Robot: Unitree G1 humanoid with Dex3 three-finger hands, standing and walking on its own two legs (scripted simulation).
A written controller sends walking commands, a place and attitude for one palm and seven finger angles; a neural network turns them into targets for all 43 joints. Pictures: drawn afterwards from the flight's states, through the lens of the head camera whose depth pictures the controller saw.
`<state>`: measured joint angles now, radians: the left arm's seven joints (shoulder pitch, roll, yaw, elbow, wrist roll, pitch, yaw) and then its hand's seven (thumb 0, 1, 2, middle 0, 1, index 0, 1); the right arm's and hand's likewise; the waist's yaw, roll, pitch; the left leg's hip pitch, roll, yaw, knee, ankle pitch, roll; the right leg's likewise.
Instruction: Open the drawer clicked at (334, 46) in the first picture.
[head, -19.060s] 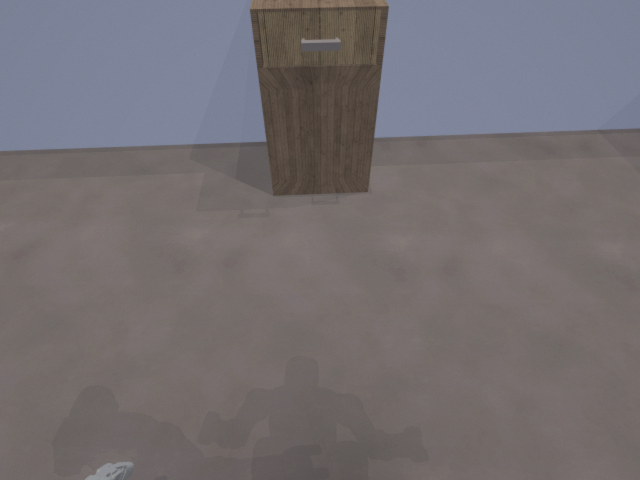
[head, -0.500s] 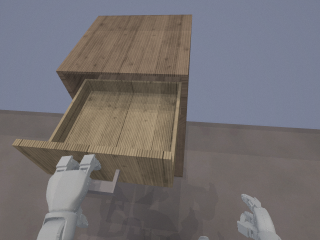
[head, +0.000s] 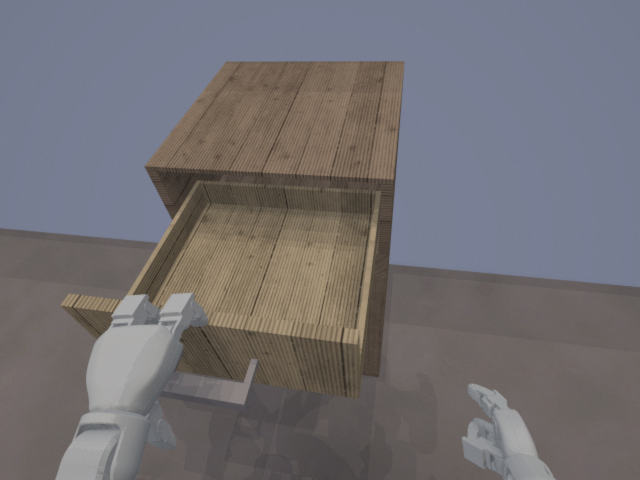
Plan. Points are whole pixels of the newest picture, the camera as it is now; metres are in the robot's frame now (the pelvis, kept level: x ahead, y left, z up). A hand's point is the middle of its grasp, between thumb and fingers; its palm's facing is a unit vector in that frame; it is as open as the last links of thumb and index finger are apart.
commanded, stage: lift the hand off the handle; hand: left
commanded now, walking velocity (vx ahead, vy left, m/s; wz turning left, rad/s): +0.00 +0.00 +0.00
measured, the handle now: (209, 374) +0.25 +0.21 -0.04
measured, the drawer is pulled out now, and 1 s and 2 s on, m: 0.30 0.30 0.30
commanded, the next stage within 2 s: draw the hand back to the body in 0.42 s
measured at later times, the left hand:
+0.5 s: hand (147, 350) +0.21 +0.22 +0.11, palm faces +0.10 -0.12 -0.99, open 13.8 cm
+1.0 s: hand (116, 361) +0.19 +0.25 +0.12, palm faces +0.07 -0.09 -0.99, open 13.8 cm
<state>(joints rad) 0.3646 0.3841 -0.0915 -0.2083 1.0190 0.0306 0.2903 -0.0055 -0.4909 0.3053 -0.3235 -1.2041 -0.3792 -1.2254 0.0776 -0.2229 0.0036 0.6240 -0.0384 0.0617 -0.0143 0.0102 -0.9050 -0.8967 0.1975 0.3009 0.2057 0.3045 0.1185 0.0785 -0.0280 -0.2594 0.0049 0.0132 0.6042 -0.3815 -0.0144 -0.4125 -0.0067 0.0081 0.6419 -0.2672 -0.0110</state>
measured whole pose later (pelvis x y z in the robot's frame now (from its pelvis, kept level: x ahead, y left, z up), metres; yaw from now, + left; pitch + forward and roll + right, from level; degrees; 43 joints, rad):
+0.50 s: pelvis +0.00 +0.01 +0.01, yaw +0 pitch -2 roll +0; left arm 0.37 0.43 -0.08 -0.38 0.94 0.11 0.12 -0.01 -0.49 0.31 -0.32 -1.20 -0.32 -1.20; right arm 0.07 -0.26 0.03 0.60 -0.01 0.10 0.02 0.01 -0.91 -0.90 0.20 0.30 0.20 0.30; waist 0.12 0.10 0.00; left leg -0.11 0.01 0.02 0.46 -0.32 -0.01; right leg -0.26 0.00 0.01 0.49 -0.20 0.00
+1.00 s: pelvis +0.00 +0.01 +0.01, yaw +0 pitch -1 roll +0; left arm 0.45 0.49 0.02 -0.42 0.89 0.04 0.11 -0.01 -0.49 0.31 -0.32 -1.20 -0.32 -1.20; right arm 0.10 -0.27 0.02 0.59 0.00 0.09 -0.01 0.01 -0.91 -0.90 0.20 0.30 0.20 0.30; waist 0.12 0.10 0.00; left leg -0.12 0.01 0.01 0.45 -0.31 -0.01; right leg -0.26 0.00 0.01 0.46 -0.18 0.00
